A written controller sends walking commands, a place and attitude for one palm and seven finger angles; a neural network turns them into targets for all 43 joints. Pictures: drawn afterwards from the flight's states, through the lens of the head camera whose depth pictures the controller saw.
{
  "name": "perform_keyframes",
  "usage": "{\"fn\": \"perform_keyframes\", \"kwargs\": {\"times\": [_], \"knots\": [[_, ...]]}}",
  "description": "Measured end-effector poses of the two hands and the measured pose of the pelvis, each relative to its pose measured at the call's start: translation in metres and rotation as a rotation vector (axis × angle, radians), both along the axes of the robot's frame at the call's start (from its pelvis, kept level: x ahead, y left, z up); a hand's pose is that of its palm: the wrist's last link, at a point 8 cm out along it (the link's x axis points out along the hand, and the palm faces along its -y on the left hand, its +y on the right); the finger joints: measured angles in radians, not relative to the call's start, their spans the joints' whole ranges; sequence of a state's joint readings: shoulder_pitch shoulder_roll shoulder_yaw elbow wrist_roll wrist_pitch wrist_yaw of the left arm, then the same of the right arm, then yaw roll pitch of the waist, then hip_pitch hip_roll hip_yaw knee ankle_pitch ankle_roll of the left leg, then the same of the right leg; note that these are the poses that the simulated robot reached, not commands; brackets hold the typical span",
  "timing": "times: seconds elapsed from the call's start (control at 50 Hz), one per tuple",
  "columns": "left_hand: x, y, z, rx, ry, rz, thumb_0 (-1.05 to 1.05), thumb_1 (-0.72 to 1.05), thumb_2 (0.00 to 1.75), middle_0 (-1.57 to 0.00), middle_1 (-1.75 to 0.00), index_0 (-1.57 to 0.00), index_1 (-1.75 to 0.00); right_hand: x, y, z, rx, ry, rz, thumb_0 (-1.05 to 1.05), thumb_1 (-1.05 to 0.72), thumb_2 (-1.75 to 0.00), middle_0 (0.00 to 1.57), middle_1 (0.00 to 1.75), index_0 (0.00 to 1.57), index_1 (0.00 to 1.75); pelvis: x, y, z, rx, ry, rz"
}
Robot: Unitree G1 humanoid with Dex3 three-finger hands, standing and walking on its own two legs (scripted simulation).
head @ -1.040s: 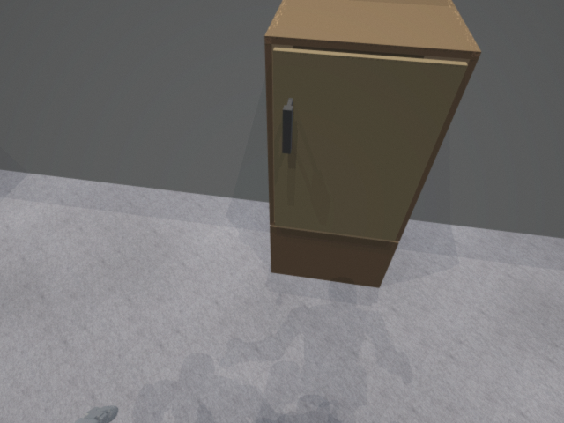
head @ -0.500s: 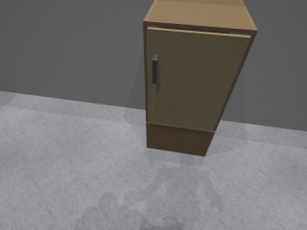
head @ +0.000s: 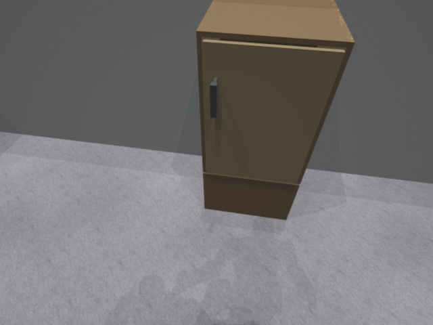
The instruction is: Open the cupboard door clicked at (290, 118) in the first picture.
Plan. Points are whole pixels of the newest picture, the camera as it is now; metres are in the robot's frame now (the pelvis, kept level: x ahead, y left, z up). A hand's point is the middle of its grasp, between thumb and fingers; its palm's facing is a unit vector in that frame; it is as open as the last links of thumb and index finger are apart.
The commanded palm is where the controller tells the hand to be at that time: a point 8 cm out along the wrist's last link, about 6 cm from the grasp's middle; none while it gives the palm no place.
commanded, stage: look at it before walking up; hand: left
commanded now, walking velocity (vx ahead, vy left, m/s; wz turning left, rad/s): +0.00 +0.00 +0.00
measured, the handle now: (214, 97) +0.80 +0.05 -0.01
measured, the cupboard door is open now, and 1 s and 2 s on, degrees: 0 0 0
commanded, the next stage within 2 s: turn to face it in 0.40 s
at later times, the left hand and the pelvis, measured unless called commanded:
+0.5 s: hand out of the picture +0.08 +0.25 -0.16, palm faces -0.02 -0.95 -0.32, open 7.4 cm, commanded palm none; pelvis +0.01 +0.00 +0.00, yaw +0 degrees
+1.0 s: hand out of the picture +0.07 +0.19 -0.18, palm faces -0.09 -0.97 -0.23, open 7.4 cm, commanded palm none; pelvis +0.04 -0.02 -0.02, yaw -6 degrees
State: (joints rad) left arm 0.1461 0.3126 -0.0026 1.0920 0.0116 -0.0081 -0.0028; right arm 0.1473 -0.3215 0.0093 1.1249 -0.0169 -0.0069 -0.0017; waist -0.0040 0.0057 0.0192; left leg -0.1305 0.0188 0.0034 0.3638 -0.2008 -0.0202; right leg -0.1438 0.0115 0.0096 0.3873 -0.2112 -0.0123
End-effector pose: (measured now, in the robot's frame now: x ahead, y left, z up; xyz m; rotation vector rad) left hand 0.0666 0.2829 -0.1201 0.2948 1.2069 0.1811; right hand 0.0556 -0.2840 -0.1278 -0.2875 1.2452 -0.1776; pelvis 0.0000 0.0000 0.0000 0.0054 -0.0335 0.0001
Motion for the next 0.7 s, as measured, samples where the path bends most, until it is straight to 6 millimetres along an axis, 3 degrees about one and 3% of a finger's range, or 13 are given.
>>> {"fn": "perform_keyframes", "kwargs": {"times": [0.7], "knots": [[0.016, 0.008, 0.0, 0.014, 0.016, -0.003, 0.01, 0.91, 0.9, -0.2, -0.3, -0.2, -0.3, 0.031, 0.002, 0.003, -0.013, -0.043, -0.003, 0.01, -0.9, -0.9, 0.21, 0.3, 0.2, 0.3, 0.014, 0.004, 0.0, -0.001, 0.011, -0.026]]}}
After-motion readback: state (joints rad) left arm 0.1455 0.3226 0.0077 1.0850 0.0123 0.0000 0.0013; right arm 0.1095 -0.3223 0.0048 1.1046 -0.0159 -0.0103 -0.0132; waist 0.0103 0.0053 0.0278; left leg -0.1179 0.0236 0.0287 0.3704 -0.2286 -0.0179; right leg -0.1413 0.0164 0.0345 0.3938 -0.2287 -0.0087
